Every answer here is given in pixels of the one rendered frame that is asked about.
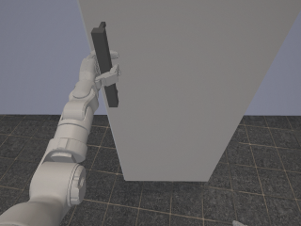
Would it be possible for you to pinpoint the handle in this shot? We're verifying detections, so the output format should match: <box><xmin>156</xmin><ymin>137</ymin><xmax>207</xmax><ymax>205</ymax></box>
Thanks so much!
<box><xmin>90</xmin><ymin>22</ymin><xmax>119</xmax><ymax>107</ymax></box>

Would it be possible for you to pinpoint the robot left hand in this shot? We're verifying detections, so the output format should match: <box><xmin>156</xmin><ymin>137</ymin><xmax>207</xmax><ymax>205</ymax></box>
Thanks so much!
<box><xmin>78</xmin><ymin>49</ymin><xmax>121</xmax><ymax>91</ymax></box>

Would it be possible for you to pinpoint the robot left upper arm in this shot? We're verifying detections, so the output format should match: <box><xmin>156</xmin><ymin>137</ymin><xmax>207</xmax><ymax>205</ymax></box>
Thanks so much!
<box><xmin>0</xmin><ymin>161</ymin><xmax>87</xmax><ymax>226</ymax></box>

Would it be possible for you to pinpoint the robot left forearm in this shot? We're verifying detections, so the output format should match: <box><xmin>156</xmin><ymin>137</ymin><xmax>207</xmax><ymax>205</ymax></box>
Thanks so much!
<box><xmin>29</xmin><ymin>80</ymin><xmax>99</xmax><ymax>199</ymax></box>

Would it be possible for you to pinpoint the fridge door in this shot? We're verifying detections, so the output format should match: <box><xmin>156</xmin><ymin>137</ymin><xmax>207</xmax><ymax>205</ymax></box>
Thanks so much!
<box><xmin>78</xmin><ymin>0</ymin><xmax>301</xmax><ymax>182</ymax></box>

